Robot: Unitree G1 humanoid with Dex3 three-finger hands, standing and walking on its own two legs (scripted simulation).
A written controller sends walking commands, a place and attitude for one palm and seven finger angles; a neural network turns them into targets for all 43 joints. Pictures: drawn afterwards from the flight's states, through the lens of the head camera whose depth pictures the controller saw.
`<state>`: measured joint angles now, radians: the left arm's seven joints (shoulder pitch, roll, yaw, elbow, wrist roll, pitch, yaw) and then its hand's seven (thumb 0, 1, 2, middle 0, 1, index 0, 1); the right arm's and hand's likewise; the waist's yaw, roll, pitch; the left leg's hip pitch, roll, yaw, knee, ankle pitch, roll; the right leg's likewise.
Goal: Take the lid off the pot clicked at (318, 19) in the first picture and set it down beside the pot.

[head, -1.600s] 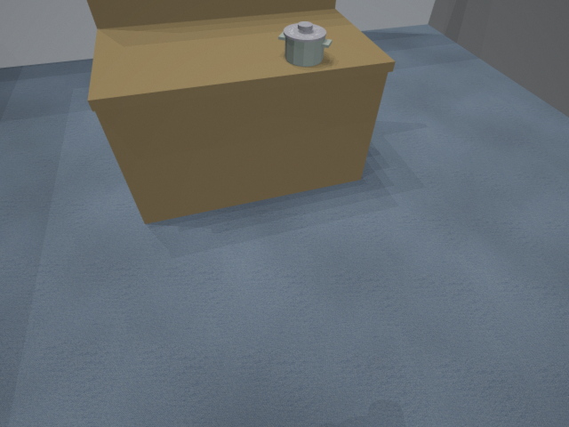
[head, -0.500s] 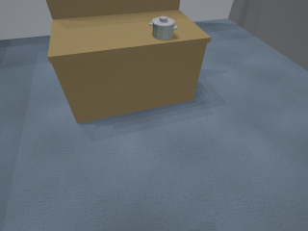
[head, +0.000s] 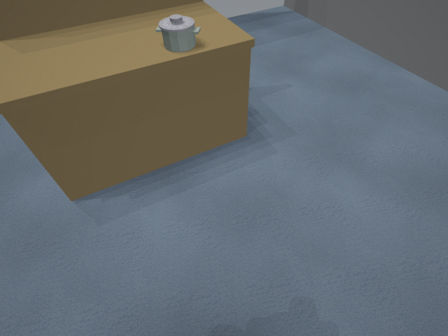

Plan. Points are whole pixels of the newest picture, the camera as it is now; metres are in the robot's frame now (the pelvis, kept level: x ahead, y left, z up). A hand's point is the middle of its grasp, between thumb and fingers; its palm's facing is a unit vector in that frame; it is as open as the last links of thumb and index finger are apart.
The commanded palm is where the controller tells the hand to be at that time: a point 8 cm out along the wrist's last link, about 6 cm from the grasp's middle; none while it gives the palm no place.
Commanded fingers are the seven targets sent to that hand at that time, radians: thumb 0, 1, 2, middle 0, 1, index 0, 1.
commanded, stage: walk to a spot facing it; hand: left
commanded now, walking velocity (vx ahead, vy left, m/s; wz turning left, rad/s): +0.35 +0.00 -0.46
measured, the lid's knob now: (175, 18) +1.31 +0.33 +0.02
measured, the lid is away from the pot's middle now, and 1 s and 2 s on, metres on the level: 0.00 0.00 0.00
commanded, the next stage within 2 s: turn to face it in 1.44 s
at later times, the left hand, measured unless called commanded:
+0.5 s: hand (135, 323) +0.17 +0.22 -0.17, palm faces -0.08 -0.98 -0.18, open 7.4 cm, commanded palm none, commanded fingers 0.00 0.90 0.90 -0.20 -0.30 -0.20 -0.30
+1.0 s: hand (213, 169) +0.60 +0.09 -0.16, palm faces -0.48 -0.87 -0.14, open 7.4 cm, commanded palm none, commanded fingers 0.00 0.90 0.90 -0.20 -0.30 -0.20 -0.30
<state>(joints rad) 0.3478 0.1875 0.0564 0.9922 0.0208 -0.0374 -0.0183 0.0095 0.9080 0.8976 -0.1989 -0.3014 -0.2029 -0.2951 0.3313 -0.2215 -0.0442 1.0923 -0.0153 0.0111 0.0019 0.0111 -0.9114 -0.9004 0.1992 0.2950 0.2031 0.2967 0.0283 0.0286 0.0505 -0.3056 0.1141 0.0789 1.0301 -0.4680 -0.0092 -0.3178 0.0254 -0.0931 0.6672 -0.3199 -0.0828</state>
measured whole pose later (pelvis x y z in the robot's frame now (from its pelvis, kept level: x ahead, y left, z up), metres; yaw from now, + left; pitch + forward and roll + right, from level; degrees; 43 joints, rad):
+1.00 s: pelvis +0.43 -0.01 +0.01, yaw -26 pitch +1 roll +0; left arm 0.13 0.17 0.06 0.96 0.03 0.02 -0.04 0.01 0.91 0.90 -0.19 -0.30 -0.20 -0.29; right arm 0.52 -0.12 -0.01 1.09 -0.02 -0.07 -0.03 0.01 -0.92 -0.90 0.20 0.29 0.20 0.30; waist -0.07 -0.02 0.07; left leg 0.11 0.04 0.33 0.31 -0.42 -0.01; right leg -0.59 -0.05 -0.13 0.74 -0.15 -0.05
